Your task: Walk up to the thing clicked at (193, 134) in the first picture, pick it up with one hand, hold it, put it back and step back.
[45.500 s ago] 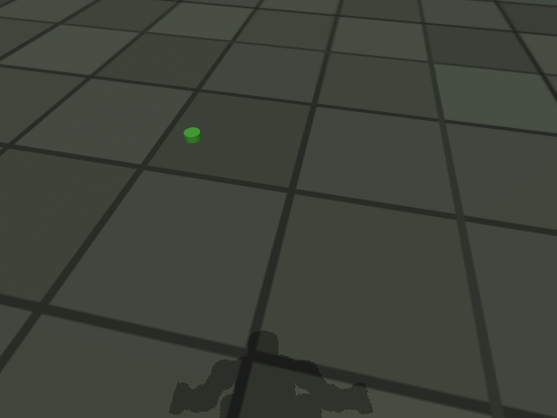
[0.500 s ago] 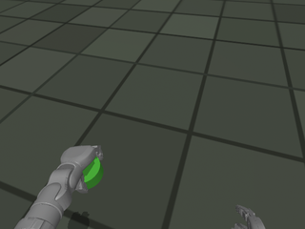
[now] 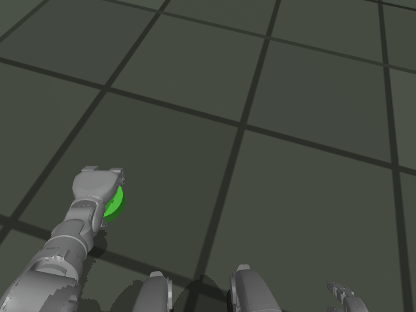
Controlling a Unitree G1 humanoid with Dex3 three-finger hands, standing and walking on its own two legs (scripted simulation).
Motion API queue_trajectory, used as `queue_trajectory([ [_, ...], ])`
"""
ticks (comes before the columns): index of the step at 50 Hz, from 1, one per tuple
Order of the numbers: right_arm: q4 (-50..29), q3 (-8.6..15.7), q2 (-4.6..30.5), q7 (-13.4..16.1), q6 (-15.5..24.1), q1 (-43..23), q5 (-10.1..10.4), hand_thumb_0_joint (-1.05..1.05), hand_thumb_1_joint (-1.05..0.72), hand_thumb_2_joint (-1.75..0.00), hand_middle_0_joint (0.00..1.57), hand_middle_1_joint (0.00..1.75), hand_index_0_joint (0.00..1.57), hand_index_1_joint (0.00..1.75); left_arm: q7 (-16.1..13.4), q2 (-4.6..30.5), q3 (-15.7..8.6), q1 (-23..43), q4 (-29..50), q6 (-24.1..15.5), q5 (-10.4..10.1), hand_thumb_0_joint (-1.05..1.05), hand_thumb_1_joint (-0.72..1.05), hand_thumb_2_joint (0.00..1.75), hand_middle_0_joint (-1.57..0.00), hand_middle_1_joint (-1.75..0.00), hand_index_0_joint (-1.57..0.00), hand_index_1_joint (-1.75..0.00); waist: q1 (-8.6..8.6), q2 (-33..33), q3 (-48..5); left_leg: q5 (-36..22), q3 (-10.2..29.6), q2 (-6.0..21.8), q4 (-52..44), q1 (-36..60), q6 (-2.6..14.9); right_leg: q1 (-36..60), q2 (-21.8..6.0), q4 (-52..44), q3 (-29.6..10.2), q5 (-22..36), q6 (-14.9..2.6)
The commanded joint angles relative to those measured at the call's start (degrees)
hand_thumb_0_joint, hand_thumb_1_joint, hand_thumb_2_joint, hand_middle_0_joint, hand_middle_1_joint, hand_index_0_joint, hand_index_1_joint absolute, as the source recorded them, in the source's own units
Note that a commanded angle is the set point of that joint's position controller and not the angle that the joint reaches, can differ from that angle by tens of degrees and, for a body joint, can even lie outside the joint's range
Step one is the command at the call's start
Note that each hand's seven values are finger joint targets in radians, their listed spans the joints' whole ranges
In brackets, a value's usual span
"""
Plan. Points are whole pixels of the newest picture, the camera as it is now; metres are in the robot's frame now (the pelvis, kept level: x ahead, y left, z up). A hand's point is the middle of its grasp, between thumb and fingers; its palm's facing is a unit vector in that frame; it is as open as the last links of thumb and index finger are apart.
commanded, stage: crouch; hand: left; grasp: from above
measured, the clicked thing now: (102, 200) +0.38 +0.23 -0.13
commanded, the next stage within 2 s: lower in 1.44 s
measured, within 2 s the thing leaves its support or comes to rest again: neither
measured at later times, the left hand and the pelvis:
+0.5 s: hand (123, 215) +0.40 +0.23 -0.35, palm faces -0.46 +0.00 -0.89, open 11.4 cm; pelvis -0.04 +0.01 -0.19, yaw -2 degrees
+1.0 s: hand (129, 215) +0.44 +0.24 -0.45, palm faces -0.45 -0.02 -0.89, open 11.4 cm; pelvis -0.05 +0.00 -0.30, yaw -3 degrees
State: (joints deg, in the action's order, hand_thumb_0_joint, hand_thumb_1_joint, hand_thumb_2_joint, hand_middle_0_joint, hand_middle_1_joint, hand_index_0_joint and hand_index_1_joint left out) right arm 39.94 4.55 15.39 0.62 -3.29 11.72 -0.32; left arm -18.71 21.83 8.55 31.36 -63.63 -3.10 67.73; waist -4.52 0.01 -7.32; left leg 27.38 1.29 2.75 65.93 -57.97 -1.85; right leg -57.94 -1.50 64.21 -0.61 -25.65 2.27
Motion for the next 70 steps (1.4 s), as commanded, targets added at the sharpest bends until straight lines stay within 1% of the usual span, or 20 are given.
queue_trajectory([
  [1,-3.2,2.9,8.2,0.8,2.8,5.3,-1.0,0.00,-0.90,-0.90,0.20,0.30,0.20,0.30,-4.5,12.5,-4.5,22.2,3.6,0.8,-0.4,0.00,0.45,0.94,-0.76,-1.05,-0.81,-0.99,-1.48,3.7,-25.4,-8.0,-2.2,-3.1,2.4,0.7,1.83,0.0,2.1,1.7,2.0,7.4,-3.31],
  [4,-2.6,3.0,8.7,1.2,3.6,6.4,-1.5,0.00,-0.90,-0.90,0.20,0.30,0.20,0.30,-4.8,14.4,-5.4,26.0,4.5,1.0,-0.6,0.00,0.47,0.95,-0.79,-1.02,-0.83,-0.97,-2.63,5.5,-31.8,-7.2,-1.6,-2.7,8.3,-3.0,2.07,-5.5,2.1,7.3,2.3,6.6,-3.54],
  [8,-1.7,3.0,8.6,1.5,4.5,6.9,-2.2,0.00,-0.90,-0.90,0.20,0.30,0.20,0.30,-4.6,15.1,-6.5,27.6,3.1,1.5,-1.1,0.00,0.43,0.87,-0.76,-0.99,-0.81,-0.94,-3.57,6.2,-34.7,-4.3,-1.0,-2.6,13.0,-9.7,2.18,-10.2,1.9,13.1,2.8,4.4,-3.61],
  [10,-2.0,3.2,9.1,1.3,4.8,6.9,-2.5,0.00,-0.90,-0.90,0.20,0.30,0.20,0.30,-4.2,18.1,-8.3,28.8,4.3,1.4,-1.3,0.00,0.42,0.91,-0.75,-1.02,-0.80,-0.96,-3.03,7.8,-37.4,-3.0,-0.5,-2.5,14.8,-10.5,1.91,-13.4,1.9,15.9,3.1,2.7,-3.89],
  [11,-1.6,3.0,9.1,1.1,4.9,7.1,-2.6,0.00,-0.90,-0.90,0.20,0.30,0.20,0.30,-3.8,16.1,-7.5,28.0,1.6,1.6,-1.6,0.00,0.42,0.91,-0.74,-1.01,-0.79,-0.96,-3.98,8.0,-35.6,-2.6,0.3,-2.2,15.7,-11.6,1.79,-16.7,1.9,17.4,3.6,2.1,-3.98],
  [16,-1.1,2.6,9.7,0.2,5.7,7.3,-2.9,0.00,-0.90,-0.90,0.20,0.30,0.20,0.30,-2.8,18.4,-8.3,30.8,-1.1,-0.1,-1.6,0.00,0.41,0.92,-0.74,-0.99,-0.79,-0.94,-5.79,6.3,-32.9,6.5,1.9,-2.5,20.8,-20.8,2.45,-26.2,1.9,22.6,4.5,-5.4,-4.04],
  [22,0.3,1.5,10.3,-1.4,7.1,8.8,-3.7,0.00,-0.90,-0.90,0.20,0.30,0.20,0.30,-4.0,20.2,-9.8,33.8,-0.9,-3.1,0.5,0.00,0.50,0.92,-0.79,-0.99,-0.85,-0.94,-6.75,9.7,-39.1,0.9,1.5,-3.0,29.3,-23.3,2.28,-32.0,1.4,30.5,5.0,-1.1,-4.17],
  [27,1.8,1.3,11.0,-2.8,7.6,10.3,-5.0,0.00,-0.90,-0.90,0.20,0.30,0.20,0.30,-6.3,24.4,-12.5,40.0,1.6,-4.3,2.8,0.00,0.47,0.91,-0.80,-0.95,-0.85,-0.91,-7.18,15.9,-42.8,-4.2,1.4,-2.8,34.3,-21.4,1.74,-36.7,1.2,36.2,5.6,2.6,-4.51],
  [28,1.9,1.0,11.4,-3.3,7.7,10.7,-5.3,0.00,-0.90,-0.90,0.20,0.30,0.20,0.30,-6.5,23.6,-12.4,37.6,-3.0,-3.8,3.5,0.00,0.48,0.93,-0.80,-0.98,-0.85,-0.93,-7.81,15.4,-41.8,-5.3,1.6,-2.8,35.3,-21.8,1.59,-37.5,0.8,37.1,5.7,3.4,-4.39],
  [30,2.0,1.0,11.3,-3.8,7.8,10.5,-5.6,0.00,-0.90,-0.90,0.20,0.30,0.20,0.30,-7.1,24.7,-13.2,40.7,-0.6,-3.9,3.5,0.00,0.47,0.97,-0.80,-0.98,-0.84,-0.94,-7.79,17.6,-42.5,-4.5,1.3,-2.8,36.4,-22.7,1.52,-39.5,1.0,38.7,5.9,2.7,-4.54],
  [33,1.6,1.2,11.7,-4.5,7.8,9.9,-5.8,0.00,-0.90,-0.90,0.20,0.30,0.20,0.30,-6.9,25.0,-12.8,39.9,-4.4,-3.3,3.5,0.00,0.48,0.97,-0.81,-0.97,-0.85,-0.93,-7.98,15.8,-40.8,-1.0,0.2,-3.0,38.9,-26.6,2.14,-39.7,1.3,39.1,6.0,0.7,-4.39],
  [40,1.8,0.7,12.0,-5.6,7.7,9.9,-6.4,0.00,-0.90,-0.90,0.20,0.30,0.20,0.30,-4.7,26.9,-13.1,42.3,-6.3,-3.7,1.7,0.00,0.51,1.02,-0.82,-1.02,-0.86,-0.98,-9.82,12.7,-38.9,-0.1,-0.4,-3.1,44.6,-34.6,3.04,-39.9,1.6,42.6,6.2,1.1,-3.67],
  [42,2.3,0.3,12.4,-5.9,7.5,10.7,-6.6,0.00,-0.90,-0.90,0.20,0.30,0.20,0.30,-4.2,29.3,-14.1,42.3,-6.3,-4.7,2.2,0.00,0.51,1.00,-0.82,-1.00,-0.86,-0.96,-9.80,12.2,-38.4,-1.7,-0.4,-3.1,46.3,-36.2,3.06,-39.7,1.6,44.1,6.3,2.6,-3.48],
  [46,2.2,0.1,12.6,-6.6,7.2,10.3,-7.1,0.00,-0.91,-0.90,0.20,0.30,0.20,0.30,-3.6,28.6,-13.6,41.7,-9.4,-6.1,3.1,0.00,0.52,0.99,-0.83,-1.01,-0.87,-0.97,-10.43,12.8,-36.5,-0.7,-0.8,-3.3,48.7,-38.7,3.10,-41.7,1.9,46.0,6.4,1.8,-3.55],
  [51,2.2,-0.7,12.9,-7.3,6.7,9.7,-7.4,0.00,-0.90,-0.90,0.20,0.30,0.20,0.30,-4.5,32.9,-15.3,45.1,-9.8,-7.3,4.6,0.00,0.51,0.93,-0.81,-0.99,-0.86,-0.94,-9.61,14.9,-37.4,2.7,-1.1,-3.6,50.4,-42.2,3.05,-43.8,2.3,48.6,6.9,-1.8,-3.93],
  [55,2.1,-1.3,13.2,-7.4,6.8,8.8,-7.9,0.00,-0.90,-0.90,0.20,0.30,0.20,0.30,-5.1,32.1,-14.4,44.8,-13.6,-7.7,4.9,0.00,0.46,0.92,-0.78,-0.98,-0.83,-0.94,-10.42,14.7,-35.1,6.0,-1.0,-3.7,51.3,-43.6,3.11,-47.2,2.6,49.7,7.4,-5.0,-4.06],
  [61,2.9,-2.2,14.0,-7.6,7.2,9.9,-8.3,0.00,-0.90,-0.90,0.20,0.30,0.20,0.30,-6.4,34.3,-15.0,49.3,-12.9,-8.3,5.6,0.00,0.46,0.91,-0.77,-0.98,-0.81,-0.94,-11.73,16.1,-36.4,4.2,-0.4,-3.6,54.0,-43.9,3.11,-48.9,2.6,52.4,8.1,-2.6,-4.01],
  [64,2.8,-2.8,14.2,-7.8,7.5,9.9,-8.4,0.00,-0.90,-0.90,0.20,0.30,0.20,0.30,-6.8,33.3,-14.2,47.9,-16.4,-8.0,5.7,0.00,0.44,0.87,-0.75,-0.96,-0.80,-0.91,-12.16,15.2,-33.1,5.5,-0.1,-3.7,54.4,-45.3,3.18,-50.7,2.5,52.8,8.5,-3.6,-3.95],
  [66,3.0,-2.9,14.8,-7.9,7.7,10.2,-8.6,0.00,-0.90,-0.90,0.20,0.30,0.20,0.30,-7.0,34.8,-14.7,49.1,-16.1,-8.1,6.2,0.00,0.44,0.87,-0.76,-0.94,-0.81,-0.90,-12.58,17.0,-33.3,4.8,0.3,-3.6,54.9,-44.2,2.94,-51.9,2.5,53.8,8.9,-3.0,-4.07],
  [70,2.7,-3.6,14.9,-8.3,7.6,10.2,-8.8,0.00,-0.91,-0.90,0.20,0.30,0.20,0.30,-7.1,33.5,-14.1,47.2,-17.5,-7.7,6.3,0.00,0.46,0.88,-0.79,-0.94,-0.83,-0.90,-12.61,17.9,-33.2,3.6,0.5,-3.7,55.3,-43.9,2.74,-52.5,2.6,54.8,9.4,-1.9,-4.02],
])
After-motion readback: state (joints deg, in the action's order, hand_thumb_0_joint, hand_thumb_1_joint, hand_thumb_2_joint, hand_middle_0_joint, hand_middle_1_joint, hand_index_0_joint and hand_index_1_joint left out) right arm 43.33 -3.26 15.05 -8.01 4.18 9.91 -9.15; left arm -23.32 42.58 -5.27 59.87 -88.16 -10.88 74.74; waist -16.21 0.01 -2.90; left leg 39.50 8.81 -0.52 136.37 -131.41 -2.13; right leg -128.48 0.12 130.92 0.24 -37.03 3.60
